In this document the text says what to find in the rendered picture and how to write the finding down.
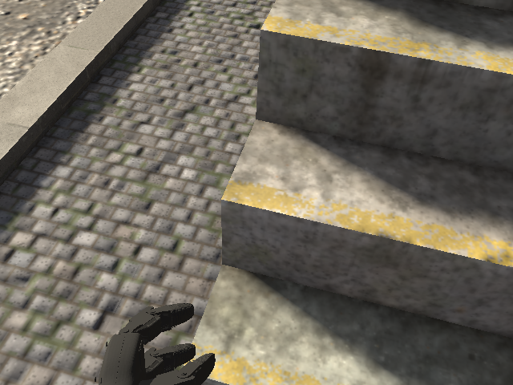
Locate left robot hand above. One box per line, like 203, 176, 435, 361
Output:
95, 303, 216, 385

